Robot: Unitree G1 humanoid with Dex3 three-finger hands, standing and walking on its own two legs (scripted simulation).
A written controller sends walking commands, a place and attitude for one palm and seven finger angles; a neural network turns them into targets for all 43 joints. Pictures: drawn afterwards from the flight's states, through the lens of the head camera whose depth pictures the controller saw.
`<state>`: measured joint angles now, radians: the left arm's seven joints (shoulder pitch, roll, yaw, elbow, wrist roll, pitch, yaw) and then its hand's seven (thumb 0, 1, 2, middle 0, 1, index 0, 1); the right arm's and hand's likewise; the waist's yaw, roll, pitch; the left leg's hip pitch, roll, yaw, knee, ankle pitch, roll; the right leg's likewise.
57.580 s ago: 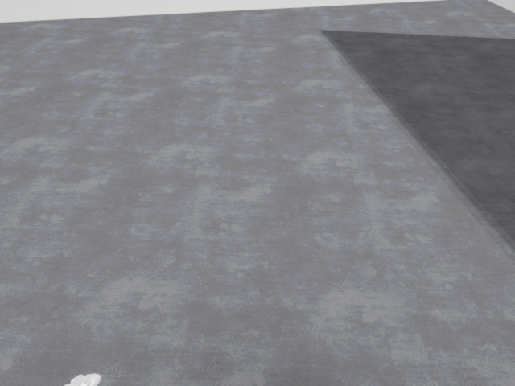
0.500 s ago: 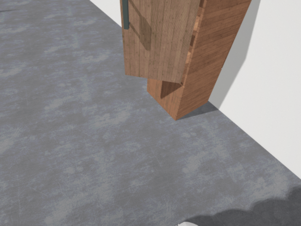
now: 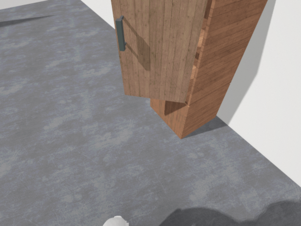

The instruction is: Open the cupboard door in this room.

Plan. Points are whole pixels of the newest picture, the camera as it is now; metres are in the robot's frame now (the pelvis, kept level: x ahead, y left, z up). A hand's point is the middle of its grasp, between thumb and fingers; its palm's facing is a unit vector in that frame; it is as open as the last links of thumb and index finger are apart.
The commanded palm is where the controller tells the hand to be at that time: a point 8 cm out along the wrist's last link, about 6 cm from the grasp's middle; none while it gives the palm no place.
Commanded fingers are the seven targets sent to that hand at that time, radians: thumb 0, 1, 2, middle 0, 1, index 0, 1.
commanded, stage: take the last steps up to it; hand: left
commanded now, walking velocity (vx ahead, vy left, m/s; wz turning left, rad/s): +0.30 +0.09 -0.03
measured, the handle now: (122, 33) +0.87 +0.17 +0.07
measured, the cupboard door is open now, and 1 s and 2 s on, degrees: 45 45 45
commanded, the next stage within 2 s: come to a stop and stand still in 0.48 s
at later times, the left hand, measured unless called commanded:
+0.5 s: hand (80, 187) +0.26 +0.26 -0.17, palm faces -0.03 -0.98 -0.19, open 7.3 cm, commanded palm none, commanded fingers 0.00 0.90 0.90 -0.20 -0.30 -0.20 -0.30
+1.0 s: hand (87, 160) +0.36 +0.26 -0.18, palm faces -0.02 -0.97 -0.24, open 7.3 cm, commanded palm none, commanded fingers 0.00 0.90 0.90 -0.20 -0.30 -0.20 -0.30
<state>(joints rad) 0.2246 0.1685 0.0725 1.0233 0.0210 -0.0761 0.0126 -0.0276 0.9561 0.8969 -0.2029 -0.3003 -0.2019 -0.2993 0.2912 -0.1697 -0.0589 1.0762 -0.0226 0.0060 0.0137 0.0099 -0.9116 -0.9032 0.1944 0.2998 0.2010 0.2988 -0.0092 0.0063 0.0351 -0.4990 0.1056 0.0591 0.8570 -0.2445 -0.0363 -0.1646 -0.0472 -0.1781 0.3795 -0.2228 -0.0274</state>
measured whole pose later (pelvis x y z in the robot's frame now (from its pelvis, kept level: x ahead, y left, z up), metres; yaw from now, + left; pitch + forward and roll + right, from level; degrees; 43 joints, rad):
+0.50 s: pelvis +0.19 +0.08 +0.00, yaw -4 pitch +1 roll +1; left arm 0.18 0.18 0.06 1.03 0.03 -0.01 -0.01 0.01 0.93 0.90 -0.20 -0.30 -0.20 -0.30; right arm 0.30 -0.18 -0.04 1.07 -0.03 -0.05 -0.02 -0.01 -0.94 -0.90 0.20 0.30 0.21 0.30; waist 0.00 -0.02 0.04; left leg -0.13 0.00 0.19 0.35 -0.24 0.05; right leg -0.48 -0.10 -0.10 0.78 -0.28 0.00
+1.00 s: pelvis +0.29 +0.07 -0.01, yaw -4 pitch +1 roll +0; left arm 0.16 0.20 0.06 1.02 0.01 0.05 0.03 0.00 0.92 0.90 -0.20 -0.30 -0.20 -0.30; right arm 0.20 -0.16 -0.04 1.03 -0.02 0.02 -0.05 0.01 -0.93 -0.90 0.20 0.30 0.21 0.30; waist -0.01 0.00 0.07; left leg -0.25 0.03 0.09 0.52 -0.28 0.02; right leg -0.31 -0.01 -0.05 0.77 -0.49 0.00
